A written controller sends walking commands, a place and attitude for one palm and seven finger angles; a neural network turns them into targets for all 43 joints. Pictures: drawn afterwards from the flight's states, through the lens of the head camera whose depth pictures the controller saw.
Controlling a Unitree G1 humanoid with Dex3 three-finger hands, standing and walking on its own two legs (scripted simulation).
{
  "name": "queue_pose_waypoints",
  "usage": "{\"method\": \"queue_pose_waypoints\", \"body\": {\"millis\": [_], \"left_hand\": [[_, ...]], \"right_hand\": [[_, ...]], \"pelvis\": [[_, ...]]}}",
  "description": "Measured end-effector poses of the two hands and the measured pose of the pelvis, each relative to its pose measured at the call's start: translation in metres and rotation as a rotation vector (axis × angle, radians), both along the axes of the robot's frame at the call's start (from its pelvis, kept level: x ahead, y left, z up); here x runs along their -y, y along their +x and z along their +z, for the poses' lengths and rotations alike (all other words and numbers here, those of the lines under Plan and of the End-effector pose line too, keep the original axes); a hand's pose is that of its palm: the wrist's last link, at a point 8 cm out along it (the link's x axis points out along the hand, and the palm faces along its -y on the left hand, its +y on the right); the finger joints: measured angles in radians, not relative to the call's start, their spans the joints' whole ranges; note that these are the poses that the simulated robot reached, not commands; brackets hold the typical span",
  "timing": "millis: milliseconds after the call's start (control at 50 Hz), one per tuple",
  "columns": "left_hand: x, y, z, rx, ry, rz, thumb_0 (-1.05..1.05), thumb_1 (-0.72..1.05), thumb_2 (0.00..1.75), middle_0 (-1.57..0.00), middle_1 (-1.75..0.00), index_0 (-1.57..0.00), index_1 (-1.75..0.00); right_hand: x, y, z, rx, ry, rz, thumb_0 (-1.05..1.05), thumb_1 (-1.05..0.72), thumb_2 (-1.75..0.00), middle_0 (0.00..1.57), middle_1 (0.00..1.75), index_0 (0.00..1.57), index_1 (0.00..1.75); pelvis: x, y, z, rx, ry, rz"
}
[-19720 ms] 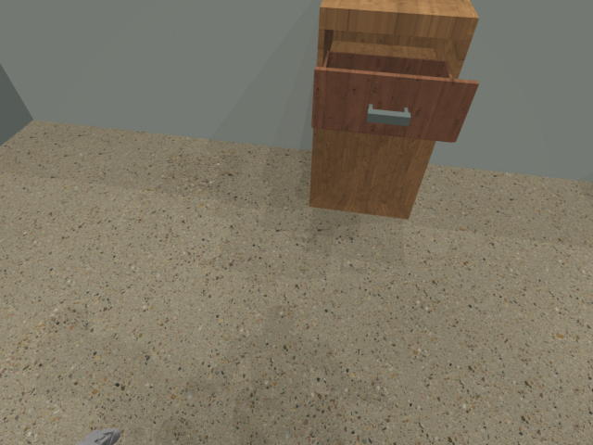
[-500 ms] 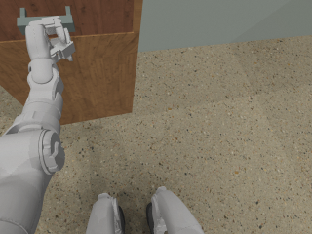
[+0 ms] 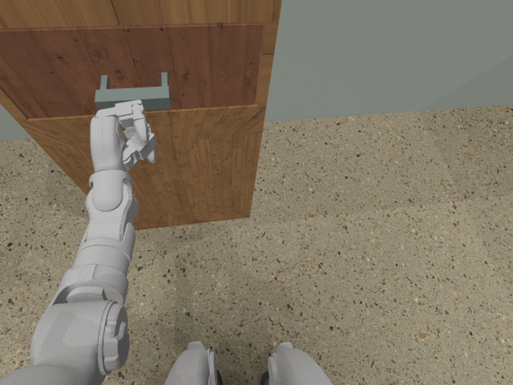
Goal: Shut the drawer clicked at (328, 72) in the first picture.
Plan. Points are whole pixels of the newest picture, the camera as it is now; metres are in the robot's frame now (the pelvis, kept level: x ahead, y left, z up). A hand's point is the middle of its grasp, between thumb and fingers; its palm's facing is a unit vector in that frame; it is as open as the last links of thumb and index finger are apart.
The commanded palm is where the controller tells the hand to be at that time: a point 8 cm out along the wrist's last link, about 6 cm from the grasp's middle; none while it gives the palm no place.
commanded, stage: draw the hand back to the body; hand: left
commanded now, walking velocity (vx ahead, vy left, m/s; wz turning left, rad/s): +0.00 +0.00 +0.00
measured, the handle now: (135, 89) +0.59 +0.18 +0.04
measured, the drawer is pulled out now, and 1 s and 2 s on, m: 0.00 0.00 0.00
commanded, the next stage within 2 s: step back with the hand held close in 1.26 s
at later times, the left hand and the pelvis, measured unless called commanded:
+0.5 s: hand (80, 224) +0.31 +0.18 +0.13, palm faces +0.09 -0.98 -0.19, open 3.3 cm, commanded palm +0.27 +0.23 +0.16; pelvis +0.00 -0.01 +0.06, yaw +2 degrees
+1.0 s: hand out of the picture +0.19 +0.24 +0.24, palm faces +0.36 -0.86 -0.36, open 3.3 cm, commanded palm +0.14 +0.28 +0.25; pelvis +0.00 +0.00 +0.09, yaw +2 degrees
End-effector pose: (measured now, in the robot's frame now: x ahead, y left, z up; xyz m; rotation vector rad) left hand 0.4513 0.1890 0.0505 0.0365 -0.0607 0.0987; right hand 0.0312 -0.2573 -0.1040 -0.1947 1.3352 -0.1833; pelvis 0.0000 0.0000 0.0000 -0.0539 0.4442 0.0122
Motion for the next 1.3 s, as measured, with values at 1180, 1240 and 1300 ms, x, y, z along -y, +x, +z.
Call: {"method": "queue_pose_waypoints", "body": {"millis": [1180, 1240, 1300], "left_hand": [[-0.097, -0.331, 0.222, 0.072, 0.425, 0.333, 0.01, 0.89, 0.9, -1.4, -1.6, -1.41, -1.6], [-0.096, -0.332, 0.215, 0.059, 0.401, 0.341, 0.01, 0.89, 0.9, -1.4, -1.6, -1.41, -1.6], [-0.095, -0.33, 0.208, 0.044, 0.379, 0.34, 0.01, 0.89, 0.9, -1.4, -1.6, -1.41, -1.6]], "right_hand": [[-0.053, 0.16, 0.121, 0.659, 0.058, 0.251, 0.02, -0.91, -0.9, 0.2, 0.3, 0.2, 0.3], [-0.051, 0.159, 0.12, 0.656, 0.05, 0.255, 0.02, -0.91, -0.9, 0.2, 0.3, 0.2, 0.3], [-0.05, 0.157, 0.121, 0.653, 0.04, 0.256, 0.02, -0.91, -0.9, 0.2, 0.3, 0.2, 0.3]], "pelvis": [[-0.002, 0.001, 0.09, 0.516, 0.052, 0.035], [-0.002, -0.001, 0.09, 0.519, 0.053, 0.039], [-0.001, -0.003, 0.09, 0.52, 0.054, 0.039]]}}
